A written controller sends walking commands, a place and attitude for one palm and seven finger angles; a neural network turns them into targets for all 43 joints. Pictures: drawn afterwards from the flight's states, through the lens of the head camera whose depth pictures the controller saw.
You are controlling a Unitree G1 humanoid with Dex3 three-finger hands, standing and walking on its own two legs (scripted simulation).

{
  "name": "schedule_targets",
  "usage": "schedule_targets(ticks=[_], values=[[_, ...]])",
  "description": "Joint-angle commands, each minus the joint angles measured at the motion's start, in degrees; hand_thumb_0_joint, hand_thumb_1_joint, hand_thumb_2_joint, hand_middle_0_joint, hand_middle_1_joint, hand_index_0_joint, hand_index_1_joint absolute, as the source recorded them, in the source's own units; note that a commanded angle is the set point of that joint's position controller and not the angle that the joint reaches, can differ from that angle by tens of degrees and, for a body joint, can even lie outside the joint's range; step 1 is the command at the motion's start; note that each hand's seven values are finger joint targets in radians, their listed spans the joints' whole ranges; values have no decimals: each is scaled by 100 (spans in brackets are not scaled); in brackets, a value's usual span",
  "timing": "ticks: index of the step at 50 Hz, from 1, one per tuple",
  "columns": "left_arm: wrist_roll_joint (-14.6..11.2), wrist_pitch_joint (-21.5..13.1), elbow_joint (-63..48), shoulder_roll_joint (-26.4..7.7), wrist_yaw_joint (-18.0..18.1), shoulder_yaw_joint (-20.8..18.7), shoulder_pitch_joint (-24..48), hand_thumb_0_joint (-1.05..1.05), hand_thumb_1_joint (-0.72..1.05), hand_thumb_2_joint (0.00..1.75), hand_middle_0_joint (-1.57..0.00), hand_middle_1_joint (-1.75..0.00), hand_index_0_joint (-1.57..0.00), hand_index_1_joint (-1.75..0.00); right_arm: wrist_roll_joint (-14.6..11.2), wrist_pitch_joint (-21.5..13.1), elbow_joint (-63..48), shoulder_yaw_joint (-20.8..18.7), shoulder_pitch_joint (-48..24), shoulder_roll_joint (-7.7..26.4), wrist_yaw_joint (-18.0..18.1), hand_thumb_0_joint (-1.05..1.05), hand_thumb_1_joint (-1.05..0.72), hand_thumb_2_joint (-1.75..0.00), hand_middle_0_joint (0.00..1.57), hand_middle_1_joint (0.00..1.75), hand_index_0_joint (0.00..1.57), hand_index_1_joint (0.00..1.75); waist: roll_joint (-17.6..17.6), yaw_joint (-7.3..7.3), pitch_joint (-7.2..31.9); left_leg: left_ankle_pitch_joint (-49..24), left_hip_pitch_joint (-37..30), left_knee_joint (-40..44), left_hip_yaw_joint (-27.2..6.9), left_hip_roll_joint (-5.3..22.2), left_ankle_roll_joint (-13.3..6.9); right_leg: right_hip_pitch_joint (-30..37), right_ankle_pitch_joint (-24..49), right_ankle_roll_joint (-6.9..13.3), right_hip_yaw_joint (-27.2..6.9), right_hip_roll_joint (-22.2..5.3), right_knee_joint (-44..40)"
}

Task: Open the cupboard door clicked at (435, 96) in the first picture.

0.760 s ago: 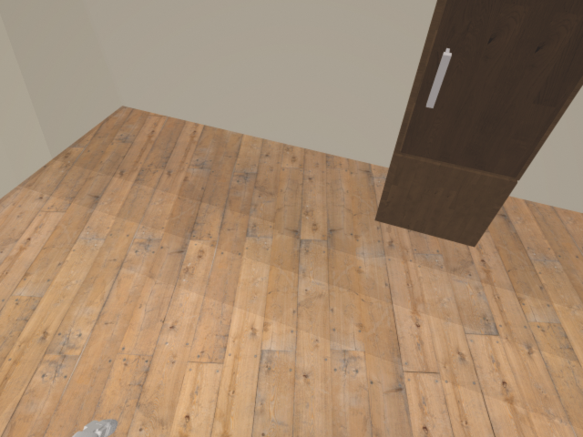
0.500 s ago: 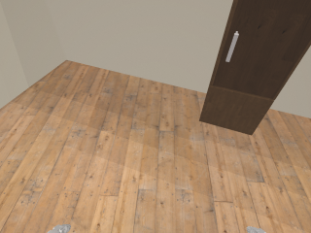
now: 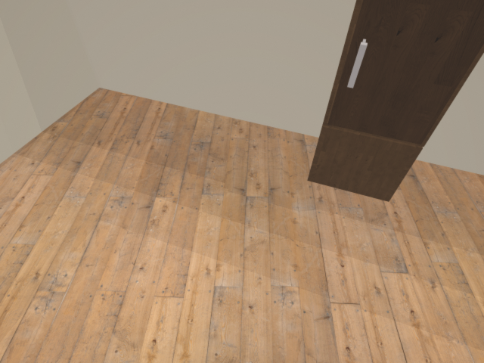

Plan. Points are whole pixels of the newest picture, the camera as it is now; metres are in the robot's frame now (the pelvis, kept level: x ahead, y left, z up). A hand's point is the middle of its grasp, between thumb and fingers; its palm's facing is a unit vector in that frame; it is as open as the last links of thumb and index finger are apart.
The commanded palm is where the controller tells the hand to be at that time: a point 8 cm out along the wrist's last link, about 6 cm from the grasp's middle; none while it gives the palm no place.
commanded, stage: stand and wait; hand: left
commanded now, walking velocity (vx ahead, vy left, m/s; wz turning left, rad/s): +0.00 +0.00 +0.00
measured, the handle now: (357, 63) +1.14 -0.37 -0.04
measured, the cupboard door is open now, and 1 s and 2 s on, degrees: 0 0 0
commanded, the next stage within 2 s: look at it before walking up in 0.06 s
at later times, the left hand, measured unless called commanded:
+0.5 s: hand out of the picture +0.08 +0.24 -0.15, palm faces -0.03 -0.94 -0.33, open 7.4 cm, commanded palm none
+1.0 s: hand out of the picture +0.07 +0.23 -0.17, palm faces -0.08 -0.95 -0.31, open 7.4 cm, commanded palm none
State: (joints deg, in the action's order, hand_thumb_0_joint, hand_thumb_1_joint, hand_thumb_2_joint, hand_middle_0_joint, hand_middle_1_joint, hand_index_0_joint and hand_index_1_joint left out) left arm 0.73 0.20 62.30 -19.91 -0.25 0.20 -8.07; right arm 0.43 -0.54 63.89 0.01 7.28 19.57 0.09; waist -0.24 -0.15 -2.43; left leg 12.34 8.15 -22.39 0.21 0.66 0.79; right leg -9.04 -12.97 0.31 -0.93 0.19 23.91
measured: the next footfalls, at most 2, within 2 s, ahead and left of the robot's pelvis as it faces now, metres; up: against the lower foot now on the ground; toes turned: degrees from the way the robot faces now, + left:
left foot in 1.58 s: +0.04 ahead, +0.12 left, +0.00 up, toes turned -22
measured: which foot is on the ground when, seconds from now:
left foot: down 0.00-1.00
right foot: down 0.00-1.00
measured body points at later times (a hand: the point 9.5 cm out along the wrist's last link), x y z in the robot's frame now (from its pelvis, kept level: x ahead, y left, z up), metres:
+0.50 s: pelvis +0.00 +0.00 +0.00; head +0.00 +0.00 +0.45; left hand +0.08 +0.29 -0.13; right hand +0.08 -0.30 -0.13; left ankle +0.00 +0.13 -0.74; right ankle +0.00 -0.12 -0.74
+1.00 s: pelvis +0.00 +0.00 -0.01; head +0.01 +0.00 +0.44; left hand +0.07 +0.28 -0.14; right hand +0.07 -0.29 -0.14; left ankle +0.00 +0.13 -0.74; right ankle +0.00 -0.12 -0.74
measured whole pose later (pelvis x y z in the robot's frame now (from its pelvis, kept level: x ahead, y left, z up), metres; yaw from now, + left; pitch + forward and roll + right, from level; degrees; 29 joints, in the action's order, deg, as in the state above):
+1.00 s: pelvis +0.00 +0.00 -0.01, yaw -5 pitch -1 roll +1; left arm 1.1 2.6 58.8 -17.6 0.1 -1.0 -10.2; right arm 0.5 0.6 59.3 -0.9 6.2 16.4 1.2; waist -0.7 -1.1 -3.1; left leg 15.2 10.6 -27.2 4.4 2.4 1.3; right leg -13.8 -14.4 0.6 -5.0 2.1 29.6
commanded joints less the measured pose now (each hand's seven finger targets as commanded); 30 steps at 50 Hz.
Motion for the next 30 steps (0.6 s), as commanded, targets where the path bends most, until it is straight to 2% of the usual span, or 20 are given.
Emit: schedule_targets(ticks=[1, 10, 19, 25, 30], values=[[-24, -168, -373, -1172, 87, -217, 327, 0, 90, 90, -20, -30, -20, -30, 14, -143, -403, -215, -331, 1178, 71, 0, -90, -90, 20, 30, 20, 30, -20, 9, 426, -648, -49, 371, -521, 595, -236, -7, 663, 178, -593, -688, -462], [-11, -165, -382, -1158, 83, -217, 346, 0, 90, 90, -20, -30, -20, -30, 18, -144, -380, -217, -343, 1157, 59, 0, -90, -90, 20, 30, 20, 30, 59, 3, 348, -552, -14, 436, -539, 596, -235, -72, 495, 163, -589, -682, -518], [-14, -187, -387, -1159, 88, -229, 333, 0, 90, 90, -20, -30, -20, -30, 16, -150, -390, -212, -346, 1163, 65, 0, -90, -90, 20, 30, 20, 30, 40, 14, 502, -859, -154, 379, -511, 612, -215, 42, 914, 170, -574, -700, -486], [-9, -175, -370, -1162, 84, -224, 349, 0, 90, 90, -20, -30, -20, -30, 9, -135, -385, -204, -363, 1166, 64, 0, -90, -90, 20, 30, 20, 30, 7, 18, 364, -694, -101, 448, -520, 613, -212, -15, 727, 158, -585, -683, -556], [-10, -177, -358, -1164, 83, -219, 316, 0, 90, 90, -20, -30, -20, -30, 8, -141, -369, -202, -362, 1167, 65, 0, -90, -90, 20, 30, 20, 30, 54, 5, 404, -763, -138, 454, -527, 618, -218, 24, 794, 153, -576, -688, -559]])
